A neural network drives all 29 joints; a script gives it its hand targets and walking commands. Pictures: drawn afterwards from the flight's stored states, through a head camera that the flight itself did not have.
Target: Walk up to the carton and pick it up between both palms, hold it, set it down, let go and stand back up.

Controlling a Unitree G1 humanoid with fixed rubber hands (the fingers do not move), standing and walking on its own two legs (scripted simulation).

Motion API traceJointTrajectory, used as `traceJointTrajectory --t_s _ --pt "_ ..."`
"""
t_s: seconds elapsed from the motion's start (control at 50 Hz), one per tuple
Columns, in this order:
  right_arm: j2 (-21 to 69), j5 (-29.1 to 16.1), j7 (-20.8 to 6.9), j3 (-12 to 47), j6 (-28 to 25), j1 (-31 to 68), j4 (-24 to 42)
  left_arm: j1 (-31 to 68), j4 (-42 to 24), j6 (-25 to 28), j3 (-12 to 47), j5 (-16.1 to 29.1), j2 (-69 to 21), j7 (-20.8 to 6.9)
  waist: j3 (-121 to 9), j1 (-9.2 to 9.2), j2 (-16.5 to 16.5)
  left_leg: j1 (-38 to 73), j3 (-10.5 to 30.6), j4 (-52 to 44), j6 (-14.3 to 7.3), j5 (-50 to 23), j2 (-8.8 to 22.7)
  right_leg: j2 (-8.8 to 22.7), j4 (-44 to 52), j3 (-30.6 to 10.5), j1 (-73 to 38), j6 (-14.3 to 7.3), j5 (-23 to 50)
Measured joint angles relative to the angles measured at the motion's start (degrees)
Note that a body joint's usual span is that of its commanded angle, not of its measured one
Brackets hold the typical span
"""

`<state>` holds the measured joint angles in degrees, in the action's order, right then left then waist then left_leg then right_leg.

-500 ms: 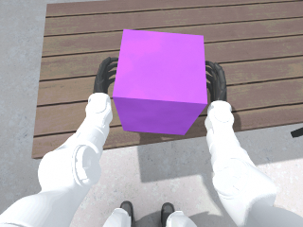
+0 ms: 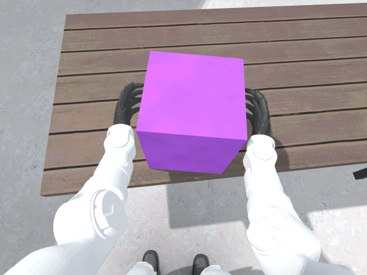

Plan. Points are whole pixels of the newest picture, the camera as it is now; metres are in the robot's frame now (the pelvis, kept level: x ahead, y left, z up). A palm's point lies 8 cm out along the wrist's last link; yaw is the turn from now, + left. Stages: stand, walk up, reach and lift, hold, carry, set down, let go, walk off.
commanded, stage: reach and lift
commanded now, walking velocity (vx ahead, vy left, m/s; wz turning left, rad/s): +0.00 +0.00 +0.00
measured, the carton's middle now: (190, 120) +0.48 +0.00 -0.07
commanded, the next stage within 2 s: none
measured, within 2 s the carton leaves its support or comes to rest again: leaves its support in 1.70 s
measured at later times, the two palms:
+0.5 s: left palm (124, 118) +0.44 +0.15 -0.01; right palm (259, 128) +0.42 -0.15 +0.00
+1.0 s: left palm (123, 120) +0.44 +0.15 -0.01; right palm (259, 129) +0.42 -0.15 +0.00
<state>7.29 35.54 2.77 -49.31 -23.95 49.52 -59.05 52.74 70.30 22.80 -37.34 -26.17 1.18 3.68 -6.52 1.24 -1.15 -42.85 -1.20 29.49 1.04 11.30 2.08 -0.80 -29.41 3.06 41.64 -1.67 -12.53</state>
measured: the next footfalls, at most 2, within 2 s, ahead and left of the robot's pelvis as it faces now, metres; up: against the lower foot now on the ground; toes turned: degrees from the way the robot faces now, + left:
none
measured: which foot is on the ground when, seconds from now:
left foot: down 0.00-1.00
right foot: down 0.00-1.00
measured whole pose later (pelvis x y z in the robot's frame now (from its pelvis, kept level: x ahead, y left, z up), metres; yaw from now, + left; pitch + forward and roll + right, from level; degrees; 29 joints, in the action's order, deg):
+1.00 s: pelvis +0.00 +0.00 +0.00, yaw +1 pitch +26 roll +0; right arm 4.9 33.1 4.2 -47.3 -28.1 49.5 -64.1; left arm 51.5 69.0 22.9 -35.0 -25.5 0.7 4.9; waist -7.7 1.7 -0.2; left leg -43.4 -1.6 27.0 0.9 9.6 2.3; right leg -0.2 -26.4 5.1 41.6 -1.8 -10.9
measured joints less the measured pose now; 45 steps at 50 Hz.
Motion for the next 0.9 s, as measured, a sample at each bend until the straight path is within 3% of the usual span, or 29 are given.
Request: traceJointTrajectory --t_s 0.4,0.9 --pt "-0.1 -0.6 -0.7 -1.0 -0.3 0.1 0.3 -0.8 -4.5 -2.1 0.0 -2.8 -1.7 0.2 -0.1 0.22 0.1 -0.5 -0.2 -1.0 -0.2 -0.8 0.1 0.3 1.8 0.9 0.0 0.1 1.1" --pt "-1.7 -1.3 0.8 0.6 -3.3 0.3 -3.8 -1.2 -2.8 -0.9 1.8 -0.4 -0.9 0.9 -1.0 0.42 0.9 -0.6 -0.4 -2.5 -0.2 -1.7 0.3 0.5 3.1 1.8 0.0 -0.1 1.8"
